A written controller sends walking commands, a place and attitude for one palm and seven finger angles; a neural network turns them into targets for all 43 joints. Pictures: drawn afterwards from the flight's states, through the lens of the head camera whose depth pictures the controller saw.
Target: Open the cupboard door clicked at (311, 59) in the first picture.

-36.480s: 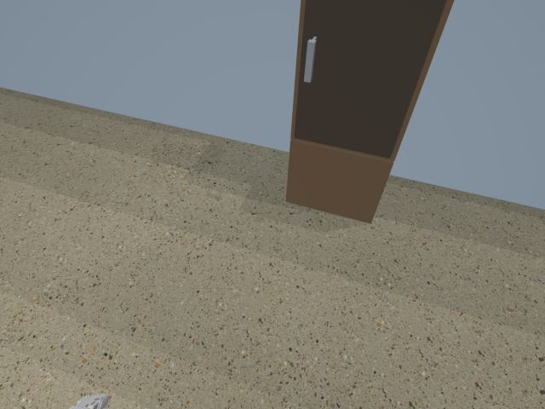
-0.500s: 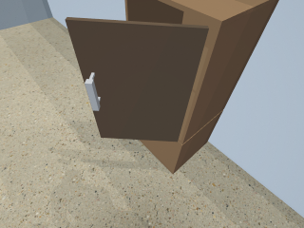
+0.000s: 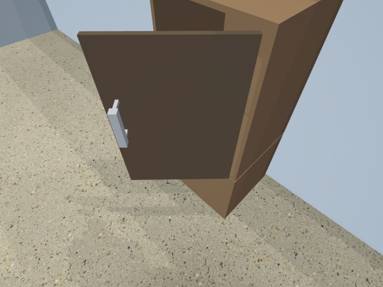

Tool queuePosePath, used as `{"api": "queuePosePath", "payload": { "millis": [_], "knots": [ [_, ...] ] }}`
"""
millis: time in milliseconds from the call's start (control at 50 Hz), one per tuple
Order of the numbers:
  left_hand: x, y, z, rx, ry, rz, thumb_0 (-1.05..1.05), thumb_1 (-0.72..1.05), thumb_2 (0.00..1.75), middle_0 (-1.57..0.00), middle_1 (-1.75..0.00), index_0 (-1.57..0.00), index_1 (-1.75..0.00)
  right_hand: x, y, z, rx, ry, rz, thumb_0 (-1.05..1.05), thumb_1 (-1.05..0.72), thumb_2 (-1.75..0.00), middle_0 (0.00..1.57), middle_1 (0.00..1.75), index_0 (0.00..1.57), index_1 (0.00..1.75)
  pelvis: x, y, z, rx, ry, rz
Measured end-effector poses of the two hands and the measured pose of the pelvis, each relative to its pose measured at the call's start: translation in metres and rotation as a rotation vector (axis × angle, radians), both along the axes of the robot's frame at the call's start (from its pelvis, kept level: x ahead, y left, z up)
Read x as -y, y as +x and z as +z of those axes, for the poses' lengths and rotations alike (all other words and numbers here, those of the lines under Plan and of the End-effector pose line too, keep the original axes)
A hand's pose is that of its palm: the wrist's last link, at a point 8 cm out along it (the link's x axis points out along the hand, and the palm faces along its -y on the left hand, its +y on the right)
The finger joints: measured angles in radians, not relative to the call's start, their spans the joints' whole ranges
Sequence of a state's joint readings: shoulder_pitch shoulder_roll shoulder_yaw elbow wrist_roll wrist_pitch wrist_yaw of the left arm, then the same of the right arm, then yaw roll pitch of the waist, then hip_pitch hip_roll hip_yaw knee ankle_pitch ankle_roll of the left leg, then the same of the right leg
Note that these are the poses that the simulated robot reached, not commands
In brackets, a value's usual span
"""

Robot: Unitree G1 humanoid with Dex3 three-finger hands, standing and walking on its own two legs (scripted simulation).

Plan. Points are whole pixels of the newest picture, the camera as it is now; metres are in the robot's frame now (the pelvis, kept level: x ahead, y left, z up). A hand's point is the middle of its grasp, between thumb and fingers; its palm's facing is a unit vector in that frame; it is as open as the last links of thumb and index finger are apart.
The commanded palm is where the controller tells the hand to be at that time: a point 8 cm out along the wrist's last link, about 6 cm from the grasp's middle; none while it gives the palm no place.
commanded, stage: look again from close up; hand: left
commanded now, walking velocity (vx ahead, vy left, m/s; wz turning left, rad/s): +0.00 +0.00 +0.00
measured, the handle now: (120, 124) +0.53 +0.24 +0.00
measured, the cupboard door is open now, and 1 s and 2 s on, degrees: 46 46 46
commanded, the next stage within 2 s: raise the hand with hooked fingers in 0.56 s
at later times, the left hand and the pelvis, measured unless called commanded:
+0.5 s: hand out of the picture +0.01 +0.16 -0.17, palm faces -0.01 -0.98 -0.21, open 7.4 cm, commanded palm none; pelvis +0.01 -0.02 +0.00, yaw +0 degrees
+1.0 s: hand (128, 260) +0.18 +0.14 -0.02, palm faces +0.07 -1.00 -0.04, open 8.2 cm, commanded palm +0.12 +0.22 -0.05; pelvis -0.04 -0.06 -0.05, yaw +1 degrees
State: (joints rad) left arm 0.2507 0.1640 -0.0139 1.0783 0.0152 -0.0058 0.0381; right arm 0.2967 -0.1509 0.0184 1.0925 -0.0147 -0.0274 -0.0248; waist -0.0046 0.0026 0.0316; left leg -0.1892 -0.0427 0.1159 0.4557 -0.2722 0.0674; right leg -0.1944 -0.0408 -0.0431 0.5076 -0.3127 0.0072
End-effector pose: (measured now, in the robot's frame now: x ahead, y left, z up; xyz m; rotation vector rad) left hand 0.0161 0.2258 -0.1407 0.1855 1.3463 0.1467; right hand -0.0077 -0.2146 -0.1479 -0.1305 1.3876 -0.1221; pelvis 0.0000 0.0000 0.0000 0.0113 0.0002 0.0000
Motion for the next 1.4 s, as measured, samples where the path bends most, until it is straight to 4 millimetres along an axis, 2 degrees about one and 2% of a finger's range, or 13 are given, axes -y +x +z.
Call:
{"api": "queuePosePath", "payload": {
  "millis": [360,680,720,840,900,940,980,1060,1100,1180,1260,1320,1400],
  "knots": [
    [0.015,-0.003,-0.001,-0.033,-0.01,0.001,0.01,0.91,0.9,-0.2,-0.3,-0.2,-0.3,0.024,0.027,0.005,0.033,-0.03,0.008,0.01,-0.91,-0.9,0.2,0.3,0.2,0.3,0.014,0.006,0.002,0.009,0.002,-0.005],
    [0.028,-0.001,0.003,-0.022,0.014,-0.004,0.01,0.91,0.9,-0.2,-0.3,-0.2,-0.3,0.048,0.034,0.005,0.034,-0.026,0.014,0.0,-0.91,-0.9,0.2,0.3,0.2,0.3,0.035,0.006,0.004,0.003,0.0,-0.003],
    [0.027,0.027,0.021,0.168,0.016,0.082,0.01,0.9,0.89,-0.21,-0.3,-0.2,-0.3,0.053,0.044,0.01,0.13,-0.044,0.012,0.01,-0.91,-0.9,0.2,0.3,0.2,0.3,0.037,0.005,0.002,-0.001,0.003,0.001],
    [0.024,0.141,0.13,0.956,0.058,0.093,0.02,0.85,0.87,-0.21,-0.33,-0.2,-0.34,0.072,0.1,0.026,0.491,-0.079,0.035,0.01,-0.91,-0.9,0.2,0.3,0.2,0.3,0.042,-0.007,-0.006,-0.029,0.007,0.046],
    [0.027,0.166,0.153,1.225,0.007,0.027,0.01,0.8,0.85,-0.21,-0.36,-0.2,-0.37,0.083,0.129,0.037,0.636,-0.095,0.063,0.01,-0.91,-0.9,0.2,0.3,0.2,0.3,0.05,-0.019,-0.02,-0.092,0.014,0.033],
    [0.031,0.163,0.15,1.334,-0.044,-0.04,0.01,0.76,0.83,-0.21,-0.39,-0.2,-0.39,0.091,0.145,0.044,0.718,-0.107,0.091,0.01,-0.91,-0.9,0.2,0.3,0.2,0.3,0.056,-0.028,-0.031,-0.13,0.02,0.023],
    [0.033,0.148,0.133,1.354,-0.09,-0.102,0.01,0.72,0.82,-0.22,-0.42,-0.21,-0.42,0.098,0.158,0.048,0.783,-0.119,0.12,0.01,-0.91,-0.9,0.2,0.3,0.2,0.3,0.06,-0.035,-0.043,-0.154,0.021,0.018],
    [0.026,0.102,0.084,1.217,-0.138,-0.064,0.01,0.63,0.78,-0.23,-0.47,-0.22,-0.47,0.104,0.176,0.049,0.852,-0.152,0.169,0.01,-0.91,-0.9,0.2,0.3,0.2,0.3,0.064,-0.045,-0.063,-0.188,0.015,0.03],
    [0.017,0.082,0.072,1.186,-0.109,-0.002,0.01,0.58,0.76,-0.23,-0.5,-0.22,-0.5,0.102,0.18,0.045,0.862,-0.165,0.193,0.01,-0.91,-0.9,0.2,0.3,0.2,0.3,0.065,-0.049,-0.07,-0.197,0.003,0.041],
    [0.002,0.072,0.089,1.319,-0.005,0.03,0.02,0.49,0.72,-0.24,-0.56,-0.23,-0.56,0.088,0.178,0.028,0.841,-0.161,0.229,0.01,-0.91,-0.9,0.2,0.3,0.19,0.3,0.064,-0.053,-0.082,-0.205,-0.028,0.058],
    [0.002,0.099,0.117,1.462,-0.029,-0.112,0.02,0.4,0.68,-0.24,-0.62,-0.23,-0.62,0.066,0.162,0.005,0.79,-0.11,0.226,0.01,-0.91,-0.9,0.2,0.3,0.2,0.3,0.06,-0.056,-0.087,-0.205,-0.052,0.064],
    [0.003,0.128,0.117,1.395,-0.121,-0.208,0.01,0.33,0.65,-0.24,-0.66,-0.23,-0.67,0.052,0.142,-0.006,0.737,-0.071,0.179,0.01,-0.9,-0.9,0.2,0.3,0.2,0.3,0.055,-0.059,-0.084,-0.205,-0.054,0.058],
    [-0.007,0.15,0.107,1.223,-0.198,-0.16,0.01,0.23,0.61,-0.25,-0.72,-0.25,-0.73,0.043,0.113,-0.006,0.67,-0.054,0.101,0.01,-0.9,-0.9,0.21,0.3,0.2,0.3,0.046,-0.056,-0.073,-0.204,-0.044,0.04]
  ]
}}
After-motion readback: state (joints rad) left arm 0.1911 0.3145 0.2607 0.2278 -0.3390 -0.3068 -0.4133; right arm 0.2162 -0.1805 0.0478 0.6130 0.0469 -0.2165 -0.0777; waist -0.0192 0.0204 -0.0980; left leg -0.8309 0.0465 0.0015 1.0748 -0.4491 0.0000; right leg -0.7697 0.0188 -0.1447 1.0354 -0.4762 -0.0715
